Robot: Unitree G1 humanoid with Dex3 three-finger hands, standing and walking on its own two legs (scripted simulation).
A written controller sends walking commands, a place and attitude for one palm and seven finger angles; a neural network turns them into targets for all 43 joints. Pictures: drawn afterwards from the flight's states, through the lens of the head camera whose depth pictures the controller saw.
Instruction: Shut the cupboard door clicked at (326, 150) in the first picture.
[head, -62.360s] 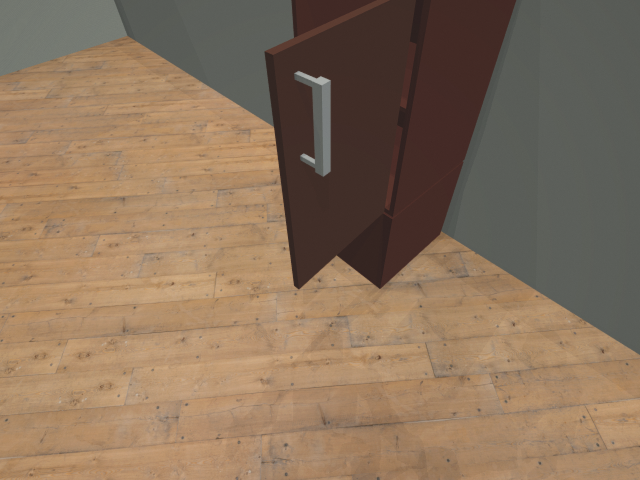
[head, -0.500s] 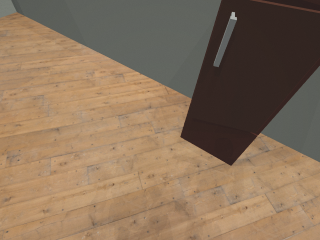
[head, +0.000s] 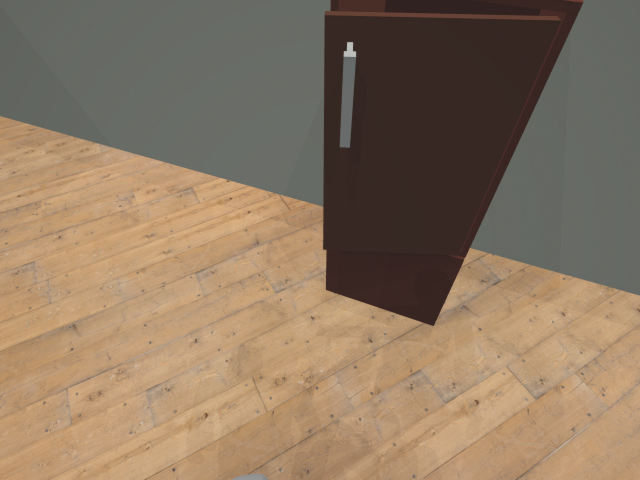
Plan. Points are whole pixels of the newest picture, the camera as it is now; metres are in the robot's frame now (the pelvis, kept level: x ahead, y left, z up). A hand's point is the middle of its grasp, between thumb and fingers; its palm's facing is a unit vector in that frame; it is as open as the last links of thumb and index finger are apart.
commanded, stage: take the last steps up to it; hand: left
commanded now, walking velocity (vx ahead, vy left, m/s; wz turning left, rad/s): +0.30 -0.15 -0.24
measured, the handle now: (347, 97) +0.70 -0.02 +0.12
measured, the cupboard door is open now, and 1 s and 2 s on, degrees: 18 18 18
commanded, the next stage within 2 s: come to a stop and stand still in 0.64 s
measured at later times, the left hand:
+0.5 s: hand (247, 419) +0.24 +0.13 -0.18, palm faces -0.21 -0.96 -0.17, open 7.4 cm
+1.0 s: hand (312, 391) +0.29 +0.03 -0.19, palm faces -0.07 -0.98 -0.17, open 7.3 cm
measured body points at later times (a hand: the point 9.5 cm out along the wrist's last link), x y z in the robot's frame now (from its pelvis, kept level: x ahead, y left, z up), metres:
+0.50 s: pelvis +0.13 -0.05 +0.00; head +0.17 -0.04 +0.44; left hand +0.25 +0.18 -0.16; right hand +0.00 -0.26 -0.14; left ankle +0.05 +0.12 -0.74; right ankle +0.21 -0.21 -0.71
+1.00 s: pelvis +0.25 -0.14 +0.00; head +0.26 -0.12 +0.44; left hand +0.30 +0.08 -0.17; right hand +0.31 -0.37 -0.15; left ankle +0.29 -0.04 -0.74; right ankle +0.22 -0.21 -0.74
